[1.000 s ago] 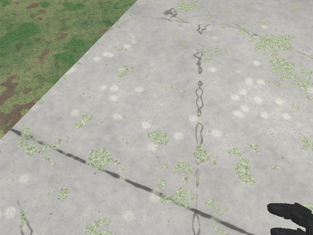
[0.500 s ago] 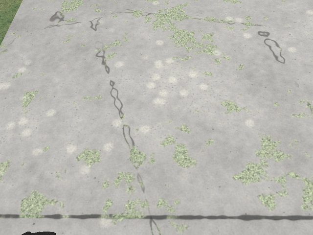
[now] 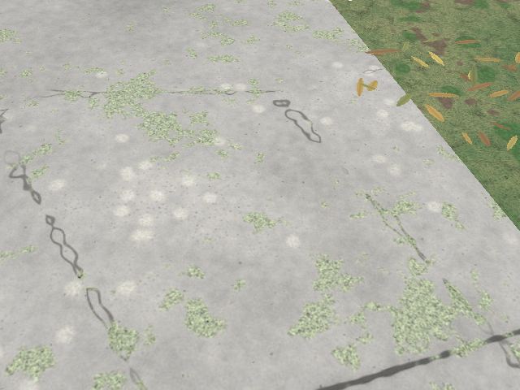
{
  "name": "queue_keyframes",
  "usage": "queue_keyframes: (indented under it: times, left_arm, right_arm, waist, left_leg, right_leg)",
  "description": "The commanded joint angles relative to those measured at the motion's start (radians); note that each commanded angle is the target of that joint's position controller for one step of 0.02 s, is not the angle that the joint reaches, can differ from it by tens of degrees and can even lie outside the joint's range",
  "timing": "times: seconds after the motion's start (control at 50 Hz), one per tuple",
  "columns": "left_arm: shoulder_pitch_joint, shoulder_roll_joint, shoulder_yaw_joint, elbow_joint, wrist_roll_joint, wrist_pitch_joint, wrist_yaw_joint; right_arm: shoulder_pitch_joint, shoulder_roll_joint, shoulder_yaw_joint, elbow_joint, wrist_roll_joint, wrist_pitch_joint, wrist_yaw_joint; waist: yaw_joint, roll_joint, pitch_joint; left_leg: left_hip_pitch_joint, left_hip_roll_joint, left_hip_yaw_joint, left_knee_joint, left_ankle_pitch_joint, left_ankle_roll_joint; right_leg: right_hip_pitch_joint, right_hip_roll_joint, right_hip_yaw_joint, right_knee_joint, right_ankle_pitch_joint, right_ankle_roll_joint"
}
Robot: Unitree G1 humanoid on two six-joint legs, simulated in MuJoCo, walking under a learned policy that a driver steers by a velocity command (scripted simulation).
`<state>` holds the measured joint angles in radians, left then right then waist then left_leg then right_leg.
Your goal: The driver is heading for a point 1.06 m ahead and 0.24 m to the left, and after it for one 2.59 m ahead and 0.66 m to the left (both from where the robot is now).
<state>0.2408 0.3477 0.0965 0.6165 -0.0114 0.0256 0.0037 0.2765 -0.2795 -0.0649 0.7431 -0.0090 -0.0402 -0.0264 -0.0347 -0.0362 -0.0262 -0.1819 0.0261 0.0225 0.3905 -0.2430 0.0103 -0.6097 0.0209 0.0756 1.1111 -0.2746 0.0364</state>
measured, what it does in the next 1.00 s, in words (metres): walks ahead: right foot, then left foot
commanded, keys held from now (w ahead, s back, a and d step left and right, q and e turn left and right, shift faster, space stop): w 0.52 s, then w+q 0.48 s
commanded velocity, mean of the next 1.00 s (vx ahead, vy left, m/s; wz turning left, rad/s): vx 0.46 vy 0.00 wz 0.06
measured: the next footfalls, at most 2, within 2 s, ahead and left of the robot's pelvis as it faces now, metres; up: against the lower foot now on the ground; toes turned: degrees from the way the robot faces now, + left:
right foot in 0.24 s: +0.14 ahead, -0.17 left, +0.00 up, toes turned -4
left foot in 0.74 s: +0.51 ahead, +0.03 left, +0.00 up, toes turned +1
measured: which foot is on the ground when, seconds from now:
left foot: down 0.00-0.24, up 0.26-0.72, down 0.74-1.00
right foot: up 0.00-0.22, down 0.24-0.76, up 0.78-1.00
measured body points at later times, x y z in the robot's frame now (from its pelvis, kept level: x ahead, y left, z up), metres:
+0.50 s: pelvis +0.17 -0.08 +0.00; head +0.19 -0.10 +0.45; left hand +0.23 +0.19 -0.11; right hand +0.32 -0.36 -0.11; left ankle +0.30 +0.08 -0.68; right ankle +0.10 -0.17 -0.75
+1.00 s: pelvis +0.46 -0.04 +0.00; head +0.50 -0.03 +0.45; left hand +0.61 +0.24 -0.09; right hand +0.58 -0.31 -0.11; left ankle +0.47 +0.03 -0.75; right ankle +0.59 -0.22 -0.68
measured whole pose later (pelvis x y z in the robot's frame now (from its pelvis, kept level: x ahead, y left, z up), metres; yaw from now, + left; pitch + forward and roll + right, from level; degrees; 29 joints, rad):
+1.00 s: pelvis +0.46 -0.04 +0.00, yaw +8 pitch +1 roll +0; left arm 0.16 0.31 0.04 0.65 0.02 -0.10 0.01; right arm 0.31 -0.29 -0.06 0.73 0.01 -0.06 0.02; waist -0.04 -0.03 0.04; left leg -0.21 -0.13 -0.08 0.35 -0.15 0.10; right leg -0.66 -0.10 0.09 0.95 -0.21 0.05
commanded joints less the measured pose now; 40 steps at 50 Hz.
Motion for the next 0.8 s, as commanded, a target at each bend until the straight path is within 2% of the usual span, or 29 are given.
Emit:
queue_keyframes:
  times: [0.02, 0.1, 0.16, 0.2, 0.22, 0.24, 0.26, 0.28, 0.3, 0.32, 0.34, 0.36, 0.38, 0.44, 0.48, 0.52, 0.58, 0.64, 0.66, 0.68, 0.7, 0.72, 0.74, 0.76, 0.78, 0.8]
  left_arm:
    - [-0.115, 0.023, -0.003, -0.101, -0.005, -0.038, -0.007]
    - [-0.158, -0.009, -0.025, -0.108, -0.004, -0.062, -0.025]
    - [-0.152, 0.011, -0.024, -0.106, -0.014, -0.069, -0.036]
    - [-0.062, 0.026, -0.014, -0.074, -0.017, -0.072, -0.035]
    - [0.039, 0.059, 0.005, -0.040, -0.019, -0.070, -0.027]
    - [0.176, 0.109, 0.026, -0.015, -0.015, -0.068, -0.015]
    - [0.249, 0.239, 0.044, -0.020, 0.008, -0.064, -0.005]
    - [0.276, 0.197, 0.035, -0.013, 0.007, -0.080, -0.015]
    - [0.224, 0.136, 0.012, -0.010, 0.005, -0.092, -0.021]
    - [0.176, 0.091, -0.002, -0.011, 0.006, -0.098, -0.025]
    - [0.126, 0.066, -0.012, -0.014, 0.008, -0.098, -0.027]
    - [0.092, 0.049, -0.018, -0.016, 0.013, -0.100, -0.027]
    - [0.075, 0.044, -0.020, -0.015, 0.014, -0.103, -0.025]
    - [0.083, 0.057, -0.015, 0.015, 0.010, -0.115, -0.016]
    - [0.098, 0.065, -0.013, 0.038, 0.007, -0.112, -0.008]
    - [0.126, 0.081, -0.009, 0.061, 0.004, -0.110, -0.002]
    - [0.167, 0.102, -0.003, 0.099, 0.000, -0.110, 0.001]
    - [0.185, 0.102, 0.001, 0.133, -0.002, -0.102, 0.004]
    - [0.181, 0.108, 0.003, 0.137, -0.001, -0.097, 0.006]
    - [0.173, 0.119, 0.007, 0.137, 0.002, -0.092, 0.011]
    - [0.167, 0.132, 0.010, 0.135, 0.006, -0.086, 0.016]
    - [0.152, 0.138, 0.010, 0.130, 0.010, -0.075, 0.023]
    - [0.151, 0.134, 0.005, 0.118, 0.014, -0.070, 0.033]
    - [0.236, 0.057, -0.022, 0.076, 0.033, -0.085, 0.029]
    - [0.264, -0.001, -0.050, 0.086, 0.035, -0.114, 0.013]
    - [0.158, 0.089, -0.027, 0.057, -0.006, -0.143, -0.004]
  right_arm:
    - [0.017, -0.148, -0.033, -0.048, 0.000, -0.024, 0.002]
    - [0.018, -0.196, -0.045, -0.033, 0.020, -0.024, 0.015]
    - [0.052, -0.218, -0.050, -0.009, 0.038, -0.022, 0.031]
    - [0.042, -0.211, -0.045, 0.003, 0.048, -0.014, 0.039]
    - [0.048, -0.180, -0.032, 0.011, 0.040, -0.015, 0.041]
    - [0.036, -0.115, -0.008, 0.004, 0.024, -0.023, 0.045]
    - [0.033, -0.029, 0.021, -0.063, 0.001, -0.046, 0.047]
    - [-0.004, -0.119, -0.001, -0.068, 0.028, -0.065, 0.039]
    - [-0.033, -0.164, -0.016, -0.076, 0.051, -0.073, 0.043]
    - [-0.052, -0.156, -0.014, -0.069, 0.048, -0.074, 0.045]
    - [-0.061, -0.143, -0.013, -0.062, 0.031, -0.072, 0.045]
    - [-0.057, -0.137, -0.016, -0.058, 0.022, -0.066, 0.049]
    - [-0.045, -0.122, -0.014, -0.050, 0.021, -0.059, 0.053]
    - [-0.072, -0.088, -0.004, -0.047, 0.013, -0.042, 0.054]
    - [-0.140, -0.065, 0.008, -0.063, 0.012, -0.043, 0.056]
    - [-0.219, -0.048, 0.018, -0.082, 0.018, -0.049, 0.065]
    - [-0.301, -0.048, 0.024, -0.105, 0.031, -0.053, 0.083]
    - [-0.345, -0.061, 0.022, -0.133, 0.035, -0.053, 0.100]
    - [-0.345, -0.068, 0.020, -0.140, 0.034, -0.053, 0.105]
    - [-0.324, -0.081, 0.013, -0.141, 0.031, -0.052, 0.107]
    - [-0.275, -0.105, 0.001, -0.134, 0.027, -0.048, 0.104]
    - [-0.163, -0.138, -0.019, -0.109, 0.026, -0.044, 0.098]
    - [-0.020, -0.183, -0.043, -0.077, 0.028, -0.038, 0.086]
    - [0.117, -0.289, -0.071, -0.071, 0.015, -0.031, 0.072]
    - [0.125, -0.261, -0.061, -0.063, 0.041, -0.032, 0.075]
    - [0.102, -0.207, -0.045, -0.067, 0.036, -0.029, 0.070]
  waist:
    - [-0.033, 0.171, 0.068]
    - [-0.039, 0.195, 0.077]
    - [-0.038, 0.201, 0.087]
    - [0.025, 0.173, 0.072]
    - [0.076, 0.142, 0.026]
    - [0.146, 0.043, -0.071]
    - [0.135, -0.277, -0.149]
    - [0.167, -0.202, -0.167]
    - [0.140, -0.156, -0.069]
    - [0.119, -0.119, -0.014]
    - [0.095, -0.085, 0.027]
    - [0.068, -0.088, 0.050]
    - [0.049, -0.084, 0.052]
    - [0.036, -0.038, 0.058]
    - [0.052, -0.029, 0.075]
    - [0.078, -0.035, 0.092]
    - [0.107, -0.029, 0.119]
    - [0.106, -0.019, 0.132]
    - [0.098, -0.022, 0.121]
    - [0.080, -0.037, 0.092]
    - [0.054, -0.061, 0.040]
    - [-0.008, -0.070, -0.037]
    - [-0.078, -0.048, -0.121]
    - [-0.070, 0.138, -0.276]
    - [-0.045, 0.264, -0.405]
    - [-0.080, 0.183, -0.319]
  left_leg:
    - [0.108, 0.220, -0.224, -0.245, -0.192, 0.163]
    - [0.030, 0.218, -0.132, -0.242, -0.069, 0.164]
    - [0.012, 0.249, -0.138, -0.207, -0.074, 0.172]
    - [-0.040, 0.250, -0.126, -0.140, -0.053, 0.153]
    - [-0.090, 0.216, -0.088, -0.030, 0.060, 0.128]
    - [-0.186, 0.140, 0.006, 0.236, 0.081, 0.070]
    - [-0.538, 0.004, 0.072, 0.626, -0.238, -0.012]
    - [-0.653, -0.006, -0.064, 0.819, -0.319, -0.015]
    - [-0.717, 0.049, -0.084, 0.869, -0.246, 0.008]
    - [-0.704, 0.083, -0.075, 0.845, -0.148, 0.022]
    - [-0.677, 0.102, -0.074, 0.793, -0.076, 0.020]
    - [-0.627, 0.117, -0.079, 0.749, -0.022, 0.015]
    - [-0.590, 0.117, -0.073, 0.725, 0.020, 0.008]
    - [-0.588, 0.104, -0.056, 0.611, 0.123, -0.026]
    - [-0.566, 0.089, -0.047, 0.462, 0.218, -0.035]
    - [-0.516, 0.066, -0.028, 0.326, 0.314, -0.031]
    - [-0.483, 0.044, -0.014, 0.212, 0.384, -0.006]
    - [-0.502, 0.027, -0.022, 0.158, 0.320, 0.040]
    - [-0.486, 0.011, -0.014, 0.148, 0.277, 0.057]
    - [-0.436, -0.017, 0.007, 0.148, 0.231, 0.075]
    - [-0.356, -0.052, 0.035, 0.162, 0.182, 0.093]
    - [-0.210, -0.095, 0.066, 0.153, 0.166, 0.119]
    - [0.036, -0.092, 0.033, 0.145, 0.201, 0.151]
    - [0.468, 0.156, -0.372, 0.177, 0.184, 0.295]
    - [0.636, 0.312, -0.837, -0.016, 0.008, 0.426]
    - [0.581, 0.284, -0.780, -0.073, -0.107, 0.367]
  right_leg:
    - [-0.175, -0.037, -0.003, -0.088, 0.058, 0.016]
    - [0.027, -0.060, -0.089, -0.359, 0.055, 0.002]
    - [0.144, -0.052, -0.113, -0.483, 0.001, -0.032]
    - [0.321, -0.024, -0.142, -0.607, 0.062, -0.070]
    - [0.484, -0.002, -0.141, -0.634, 0.061, -0.094]
    - [0.688, -0.106, -0.005, -0.665, 0.049, -0.130]
    - [0.918, -0.368, 0.454, -0.764, -0.038, -0.267]
    - [0.869, -0.421, 0.650, -0.854, -0.175, -0.354]
    - [0.812, -0.394, 0.540, -0.857, -0.203, -0.331]
    - [0.732, -0.339, 0.423, -0.867, -0.170, -0.304]
    - [0.658, -0.297, 0.346, -0.890, -0.096, -0.285]
    - [0.593, -0.269, 0.283, -0.913, 0.011, -0.272]
    - [0.559, -0.251, 0.236, -0.935, 0.090, -0.265]
    - [0.540, -0.233, 0.129, -0.962, 0.296, -0.268]
    - [0.528, -0.212, 0.066, -0.968, 0.342, -0.251]
    - [0.511, -0.199, 0.027, -0.980, 0.333, -0.235]
    - [0.550, -0.228, -0.016, -0.995, 0.288, -0.225]
    - [0.660, -0.270, -0.052, -0.955, 0.368, -0.204]
    - [0.694, -0.277, -0.070, -0.922, 0.460, -0.193]
    - [0.720, -0.276, -0.090, -0.867, 0.631, -0.179]
    - [0.746, -0.271, -0.107, -0.783, 0.833, -0.163]
    - [0.742, -0.247, -0.142, -0.622, 0.999, -0.141]
    - [0.613, -0.214, -0.177, -0.403, 0.975, -0.105]
    - [0.219, -0.115, -0.187, -0.004, 0.559, -0.041]
    - [-0.025, 0.061, -0.041, 0.259, -0.259, -0.002]
    - [-0.138, -0.003, 0.068, 0.313, -0.233, -0.023]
